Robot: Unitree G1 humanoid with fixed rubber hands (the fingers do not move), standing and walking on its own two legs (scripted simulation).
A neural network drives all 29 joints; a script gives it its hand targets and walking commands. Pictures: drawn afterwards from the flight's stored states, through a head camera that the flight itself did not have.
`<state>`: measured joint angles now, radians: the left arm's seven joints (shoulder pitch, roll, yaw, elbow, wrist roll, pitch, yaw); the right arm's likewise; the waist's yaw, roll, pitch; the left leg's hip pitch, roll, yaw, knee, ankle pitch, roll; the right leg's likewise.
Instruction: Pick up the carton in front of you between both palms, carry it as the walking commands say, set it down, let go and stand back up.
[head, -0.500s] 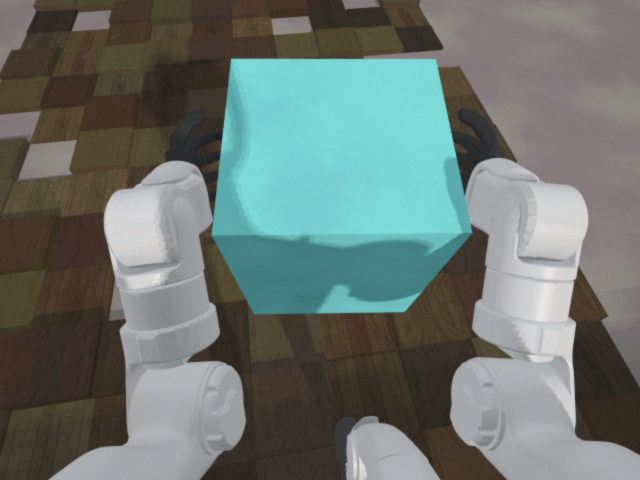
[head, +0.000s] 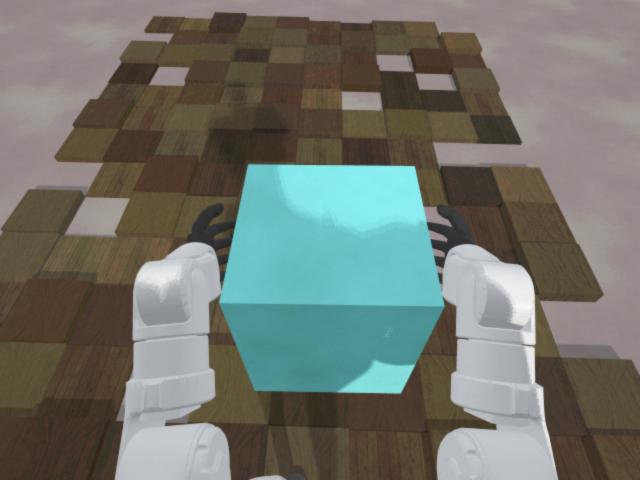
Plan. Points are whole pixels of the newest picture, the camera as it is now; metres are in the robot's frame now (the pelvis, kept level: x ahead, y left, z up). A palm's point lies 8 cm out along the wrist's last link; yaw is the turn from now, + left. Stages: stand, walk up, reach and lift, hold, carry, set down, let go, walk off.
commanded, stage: carry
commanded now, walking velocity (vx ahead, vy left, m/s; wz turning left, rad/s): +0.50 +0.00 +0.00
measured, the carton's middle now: (329, 286) +0.35 +0.02 +0.03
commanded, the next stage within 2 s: none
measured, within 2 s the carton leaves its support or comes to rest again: neither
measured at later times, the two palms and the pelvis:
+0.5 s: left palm (278, 152) +0.56 +0.10 +0.07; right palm (464, 161) +0.56 -0.20 +0.07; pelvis +0.29 -0.04 -0.02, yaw -1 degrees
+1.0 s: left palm (272, 143) +0.60 +0.12 +0.07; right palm (451, 149) +0.60 -0.18 +0.06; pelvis +0.34 -0.03 -0.02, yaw +0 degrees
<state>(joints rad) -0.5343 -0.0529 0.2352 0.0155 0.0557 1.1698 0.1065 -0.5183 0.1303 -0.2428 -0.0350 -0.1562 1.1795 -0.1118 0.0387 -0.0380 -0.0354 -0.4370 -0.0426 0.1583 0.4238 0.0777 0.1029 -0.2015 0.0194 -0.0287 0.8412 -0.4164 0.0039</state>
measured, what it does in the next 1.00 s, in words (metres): walks ahead: right foot, then left foot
